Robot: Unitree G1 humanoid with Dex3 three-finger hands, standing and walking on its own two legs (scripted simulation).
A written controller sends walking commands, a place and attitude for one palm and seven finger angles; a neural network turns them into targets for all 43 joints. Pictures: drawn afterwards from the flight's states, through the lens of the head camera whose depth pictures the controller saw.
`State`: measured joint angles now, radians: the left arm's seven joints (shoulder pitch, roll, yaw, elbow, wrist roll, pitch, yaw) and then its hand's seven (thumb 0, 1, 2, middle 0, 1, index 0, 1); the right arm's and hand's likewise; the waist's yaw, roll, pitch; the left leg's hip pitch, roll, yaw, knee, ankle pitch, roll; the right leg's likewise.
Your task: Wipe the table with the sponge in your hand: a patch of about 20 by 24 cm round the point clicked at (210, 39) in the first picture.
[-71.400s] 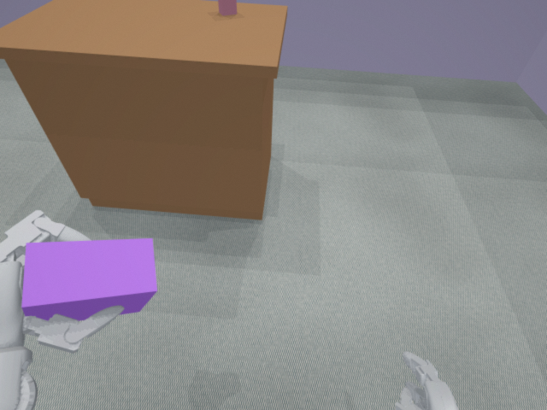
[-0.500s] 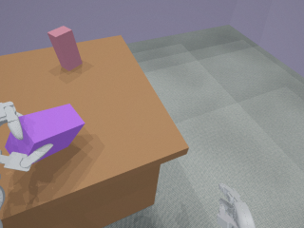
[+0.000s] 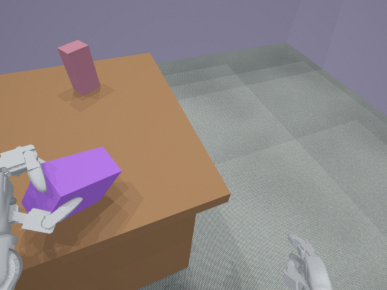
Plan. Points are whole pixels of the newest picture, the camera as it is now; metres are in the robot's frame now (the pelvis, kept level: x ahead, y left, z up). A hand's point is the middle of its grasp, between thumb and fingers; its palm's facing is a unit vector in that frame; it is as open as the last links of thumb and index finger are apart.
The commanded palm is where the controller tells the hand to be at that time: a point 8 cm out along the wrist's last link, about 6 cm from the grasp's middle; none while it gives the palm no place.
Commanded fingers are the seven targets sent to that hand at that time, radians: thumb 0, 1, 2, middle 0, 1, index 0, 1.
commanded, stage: come to a stop and stand still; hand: left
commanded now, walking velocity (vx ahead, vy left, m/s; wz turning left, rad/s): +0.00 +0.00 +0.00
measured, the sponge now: (83, 182) +0.26 +0.23 +0.11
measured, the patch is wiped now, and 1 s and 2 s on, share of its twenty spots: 0.85 0.85 0.85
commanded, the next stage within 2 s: look again from close up in 0.20 s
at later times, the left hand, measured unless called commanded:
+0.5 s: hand (35, 185) +0.22 +0.26 +0.17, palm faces +0.38 -0.87 -0.33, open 7.1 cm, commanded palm +0.16 +0.30 +0.17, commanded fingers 0.00 0.10 1.30 -1.20 -1.60 -1.20 -1.60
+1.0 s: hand (47, 189) +0.21 +0.24 +0.17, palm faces +0.36 -0.85 -0.38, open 7.0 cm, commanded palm +0.16 +0.29 +0.17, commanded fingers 0.00 0.10 1.30 -1.20 -1.60 -1.20 -1.60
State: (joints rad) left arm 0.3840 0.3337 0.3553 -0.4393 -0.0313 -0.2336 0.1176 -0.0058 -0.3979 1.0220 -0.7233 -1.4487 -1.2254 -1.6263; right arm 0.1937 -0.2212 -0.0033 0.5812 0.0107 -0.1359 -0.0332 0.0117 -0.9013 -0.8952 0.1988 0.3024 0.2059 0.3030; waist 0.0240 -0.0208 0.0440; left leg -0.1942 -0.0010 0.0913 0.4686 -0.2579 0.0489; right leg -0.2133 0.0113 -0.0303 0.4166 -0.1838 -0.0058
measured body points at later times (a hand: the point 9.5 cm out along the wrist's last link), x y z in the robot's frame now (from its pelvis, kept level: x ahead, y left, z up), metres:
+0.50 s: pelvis +0.00 +0.02 +0.00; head +0.02 +0.05 +0.45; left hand +0.19 +0.31 +0.18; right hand +0.17 -0.20 -0.07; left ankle +0.00 +0.08 -0.74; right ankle +0.03 -0.12 -0.74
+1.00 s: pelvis +0.00 +0.01 -0.01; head +0.01 +0.01 +0.44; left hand +0.19 +0.28 +0.19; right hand +0.16 -0.21 -0.09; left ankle +0.00 +0.08 -0.74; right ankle +0.02 -0.12 -0.74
